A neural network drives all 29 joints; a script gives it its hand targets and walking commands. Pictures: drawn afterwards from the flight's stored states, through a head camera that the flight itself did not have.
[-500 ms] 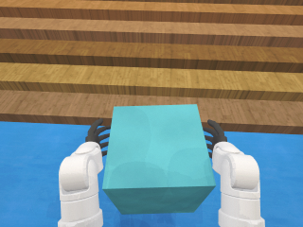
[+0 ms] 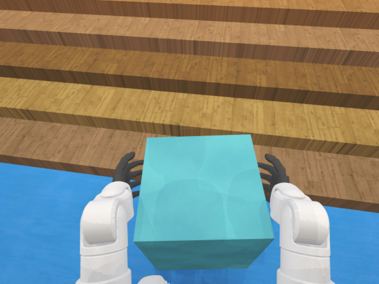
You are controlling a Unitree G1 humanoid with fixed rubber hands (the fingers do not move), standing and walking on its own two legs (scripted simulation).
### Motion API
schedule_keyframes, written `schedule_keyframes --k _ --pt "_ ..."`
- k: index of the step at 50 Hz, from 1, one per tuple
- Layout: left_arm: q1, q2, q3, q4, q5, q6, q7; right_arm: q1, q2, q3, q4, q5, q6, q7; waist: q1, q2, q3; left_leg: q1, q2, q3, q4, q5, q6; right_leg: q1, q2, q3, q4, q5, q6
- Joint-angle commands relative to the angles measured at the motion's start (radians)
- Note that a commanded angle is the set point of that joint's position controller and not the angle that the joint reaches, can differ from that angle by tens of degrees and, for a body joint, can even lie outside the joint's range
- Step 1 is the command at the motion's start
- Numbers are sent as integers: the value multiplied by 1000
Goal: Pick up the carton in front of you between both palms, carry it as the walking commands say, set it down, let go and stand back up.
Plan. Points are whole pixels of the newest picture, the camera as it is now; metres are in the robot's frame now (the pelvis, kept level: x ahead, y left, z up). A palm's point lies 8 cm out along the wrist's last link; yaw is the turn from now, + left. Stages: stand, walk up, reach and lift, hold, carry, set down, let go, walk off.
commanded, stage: carry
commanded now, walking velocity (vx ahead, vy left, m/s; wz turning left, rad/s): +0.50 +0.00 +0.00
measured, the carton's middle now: (200, 207) +0.27 +0.00 -0.01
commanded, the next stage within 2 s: none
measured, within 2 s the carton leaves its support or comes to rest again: neither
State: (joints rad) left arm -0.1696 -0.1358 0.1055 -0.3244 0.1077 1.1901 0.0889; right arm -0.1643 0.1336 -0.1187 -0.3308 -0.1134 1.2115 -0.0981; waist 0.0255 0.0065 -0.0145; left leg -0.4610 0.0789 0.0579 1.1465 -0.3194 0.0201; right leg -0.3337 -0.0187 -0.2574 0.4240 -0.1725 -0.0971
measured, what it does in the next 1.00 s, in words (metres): walks ahead: left foot, then right foot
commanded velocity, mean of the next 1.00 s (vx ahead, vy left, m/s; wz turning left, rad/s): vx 0.43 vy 0.00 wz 0.00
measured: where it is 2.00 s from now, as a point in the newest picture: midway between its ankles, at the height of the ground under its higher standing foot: (228, 25)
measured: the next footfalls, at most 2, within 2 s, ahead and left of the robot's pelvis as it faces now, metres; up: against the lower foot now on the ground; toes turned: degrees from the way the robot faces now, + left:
left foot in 0.32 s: +0.41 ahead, +0.10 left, +0.00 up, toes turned +6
right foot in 0.70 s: +0.55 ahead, -0.10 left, -0.01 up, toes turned -3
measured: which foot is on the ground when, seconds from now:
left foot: up 0.00-0.30, down 0.32-0.86, up 0.88-1.00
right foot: down 0.00-0.32, up 0.34-0.68, down 0.70-1.00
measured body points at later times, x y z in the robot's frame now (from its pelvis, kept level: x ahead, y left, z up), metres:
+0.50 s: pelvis +0.32 +0.04 -0.01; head +0.38 +0.05 +0.43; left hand +0.74 +0.16 +0.13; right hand +0.70 -0.14 +0.13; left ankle +0.37 +0.10 -0.74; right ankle +0.23 -0.07 -0.64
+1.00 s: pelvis +0.72 -0.03 -0.03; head +0.83 -0.04 +0.41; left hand +1.13 +0.11 +0.09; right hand +1.14 -0.19 +0.09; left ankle +0.65 +0.10 -0.45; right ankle +0.51 -0.10 -0.74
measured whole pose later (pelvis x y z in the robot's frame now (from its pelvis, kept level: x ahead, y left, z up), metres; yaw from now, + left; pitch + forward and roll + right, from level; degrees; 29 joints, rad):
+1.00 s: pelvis +0.72 -0.03 -0.03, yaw -3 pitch +9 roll +2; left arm -0.79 -0.09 0.25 -0.12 0.11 1.25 0.15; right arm -0.83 -0.03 -0.32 -0.08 0.01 1.30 -0.14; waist 0.09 -0.02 0.09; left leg -0.93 -0.15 -0.01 2.11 -0.91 0.08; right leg -0.10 0.02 0.01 0.55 -0.58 -0.07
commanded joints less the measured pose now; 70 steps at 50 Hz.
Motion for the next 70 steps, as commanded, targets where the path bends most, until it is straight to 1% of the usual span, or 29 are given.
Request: schedule_keyframes --k 1,12,16,17,18,19,22,31,36,41,43,44,45,46,49,51,54,55,56,57,59,60,62,63,64,65,67,69,70 --pt "-488 -964 -748 -143 -452 -12 -264 -508 944 752 -139 421 -41 251 -13 -101 -411 -134 31 -5 -113 47 -7 418 -282 320 -203 187 -48" --pt "-782 -659 -681 -89 -450 59 -221 -863 689 716 -120 466 37 202 20 -162 -233 -136 -26 111 -561 285 36 437 -208 137 -151 359 -36" --pt "-1034 -607 -616 52 -474 110 -184 -1054 606 607 57 493 84 180 -63 -64 -375 332 -119 178 -618 185 64 275 -121 30 293 463 34" --pt "-1096 -597 -594 97 -482 122 -176 -1093 593 570 102 497 94 173 -100 88 -452 494 69 -77 -638 79 68 129 -91 42 547 193 59" --pt "-1163 -626 -582 123 -500 135 -167 -1171 554 535 133 493 97 171 -94 349 -512 708 292 -573 -764 4 225 -212 71 115 794 -239 83" --pt "-1238 -633 -551 143 -502 144 -159 -1209 582 525 160 519 107 167 -111 326 -518 734 292 -646 -814 36 264 -343 71 245 965 -345 53" --pt "-1375 -731 -489 235 -507 150 -144 -1419 724 501 189 577 111 167 -89 54 -497 638 223 -367 -704 430 218 -427 -24 293 961 -228 10" --pt "-1496 -886 -374 374 -431 139 -119 -1642 907 404 267 558 110 177 -110 137 -549 722 160 -134 -653 713 208 -508 -19 178 657 -120 45" --pt "-1445 -897 -373 356 -379 132 -128 -1567 910 414 247 509 107 178 -173 143 -503 1057 194 -224 -568 848 225 -927 -37 178 868 -245 0" --pt "-1374 -875 -388 363 -344 133 -142 -1578 935 503 189 553 88 178 -274 141 -477 1382 123 -288 -264 1612 118 -1097 25 229 643 -579 -19" --pt "-1329 -842 -384 278 -319 111 -132 -1626 968 548 136 582 77 179 62 70 -658 678 23 -128 226 1556 -23 48 4 317 -204 103 38" --pt "-1338 -796 -374 272 -306 91 -122 -1612 1018 576 126 589 66 190 189 -256 -463 -27 -149 4 441 94 -21 643 -15 209 -375 764 40" --pt "-1277 -783 -374 288 -326 92 -124 -1561 985 566 165 591 63 194 143 -353 -335 -725 -238 44 785 -504 6 1117 -158 353 70 1869 7" --pt "-1231 -765 -402 289 -326 92 -117 -1506 948 542 214 566 70 180 255 -523 -569 -1134 -352 -70 1115 -743 23 1578 -313 525 398 2509 -111" --pt "-1364 -806 -481 22 -408 61 -122 -1381 867 498 175 465 50 140 260 -87 -479 -1282 -284 -11 1162 -748 81 1367 -242 623 188 1582 -121" --pt "-1491 -863 -573 -83 -539 50 -147 -1333 780 462 109 368 30 106 89 -73 -397 -1046 -159 35 758 -759 85 993 -215 433 41 1412 -55" --pt "-1501 -898 -668 -137 -679 49 -192 -1366 660 471 -63 281 6 68 -267 -199 -683 468 -284 176 -325 205 24 178 -81 229 254 1666 37" --pt "-1641 -910 -657 -188 -675 64 -199 -1365 688 492 -54 253 -18 55 -472 213 -879 1099 -128 -134 -646 906 274 -194 259 201 1175 775 263" --pt "-1464 -899 -623 -132 -643 72 -204 -1215 719 524 -11 324 -23 46 -473 659 -1154 1520 169 -693 -496 1027 436 -635 312 643 1925 -587 268" --pt "-1386 -880 -591 -159 -627 67 -201 -1112 758 530 -5 337 -29 45 -537 609 -1067 1712 81 -764 -308 1032 411 -1194 346 770 2109 -958 218" --pt "-1246 -732 -439 -153 -474 38 -181 -1190 818 679 -143 442 -48 52 -468 57 -714 1493 0 -582 -319 892 184 -1418 209 656 1641 -1149 61" --pt "-1103 -643 -340 -128 -369 7 -160 -1256 848 754 -228 522 -61 56 -353 -198 -694 1272 -37 -464 -416 817 95 -1175 145 530 1200 -1050 54" --pt "-1021 -461 -190 -68 -200 -70 -117 -1386 909 860 -304 688 -99 77 -200 -205 -737 898 -43 -321 -509 681 48 -642 62 395 706 -858 93" --pt "-970 -397 -156 -47 -147 -107 -94 -1405 887 856 -326 728 -115 97 -58 -219 -864 563 -112 -193 -457 786 44 74 79 265 243 -307 131" --pt "-971 -375 -163 -40 -111 -143 -79 -1447 858 843 -356 743 -135 120 71 -175 -928 33 -145 -72 -198 315 14 758 13 271 221 389 106" --pt "-943 -397 -192 -18 -115 -165 -70 -1496 858 847 -317 750 -131 141 193 -197 -834 -201 -221 -65 98 -93 -12 911 -71 430 85 540 31" --pt "-977 -429 -239 55 -95 -163 -49 -1483 846 811 -167 712 -104 157 213 -187 -479 -682 -322 -91 739 -407 40 1145 -83 478 -52 1074 -11" --pt "-836 -469 -342 129 -126 -100 -69 -1171 825 710 87 597 -60 169 238 -330 -508 -1434 -418 -65 1253 -869 61 1821 -272 595 357 2407 26" --pt "-842 -536 -410 57 -184 -84 -90 -1068 767 661 102 529 -45 161 259 -148 -494 -1449 -384 30 1171 -859 62 1725 -214 544 316 2279 82"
